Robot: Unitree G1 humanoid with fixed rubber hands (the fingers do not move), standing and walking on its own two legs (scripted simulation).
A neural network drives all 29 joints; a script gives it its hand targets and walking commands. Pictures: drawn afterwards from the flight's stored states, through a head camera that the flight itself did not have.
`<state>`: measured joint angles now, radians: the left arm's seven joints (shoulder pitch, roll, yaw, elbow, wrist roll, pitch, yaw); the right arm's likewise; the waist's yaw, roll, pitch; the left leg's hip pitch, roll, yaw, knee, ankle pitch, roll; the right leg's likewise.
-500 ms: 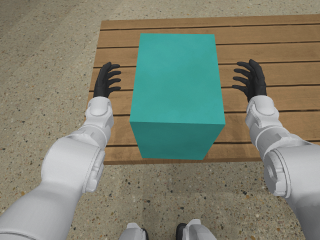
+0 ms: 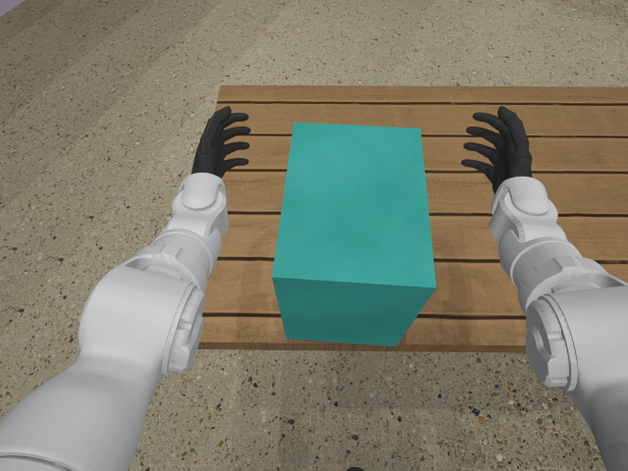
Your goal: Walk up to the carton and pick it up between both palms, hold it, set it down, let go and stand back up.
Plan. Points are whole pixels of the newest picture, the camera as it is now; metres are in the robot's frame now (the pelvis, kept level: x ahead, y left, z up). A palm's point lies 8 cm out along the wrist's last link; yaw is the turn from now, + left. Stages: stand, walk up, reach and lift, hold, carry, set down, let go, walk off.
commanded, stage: set down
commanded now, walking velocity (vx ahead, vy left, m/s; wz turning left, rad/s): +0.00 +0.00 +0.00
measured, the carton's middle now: (348, 241) +0.47 -0.03 -0.07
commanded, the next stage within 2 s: none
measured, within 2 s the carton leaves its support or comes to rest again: neither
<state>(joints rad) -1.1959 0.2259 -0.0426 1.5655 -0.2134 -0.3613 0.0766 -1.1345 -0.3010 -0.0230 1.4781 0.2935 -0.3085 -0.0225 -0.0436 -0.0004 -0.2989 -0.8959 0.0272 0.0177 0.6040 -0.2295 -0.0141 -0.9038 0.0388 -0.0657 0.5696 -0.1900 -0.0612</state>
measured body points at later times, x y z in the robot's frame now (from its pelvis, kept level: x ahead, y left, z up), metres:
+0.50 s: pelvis +0.00 +0.01 +0.01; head +0.08 +0.01 +0.46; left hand +0.45 +0.16 +0.05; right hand +0.44 -0.22 +0.07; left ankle +0.00 +0.13 -0.71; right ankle +0.02 -0.08 -0.71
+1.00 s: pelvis -0.02 +0.00 +0.01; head +0.04 -0.01 +0.46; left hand +0.39 +0.16 +0.02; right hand +0.38 -0.22 +0.03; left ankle +0.00 +0.13 -0.71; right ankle +0.02 -0.08 -0.71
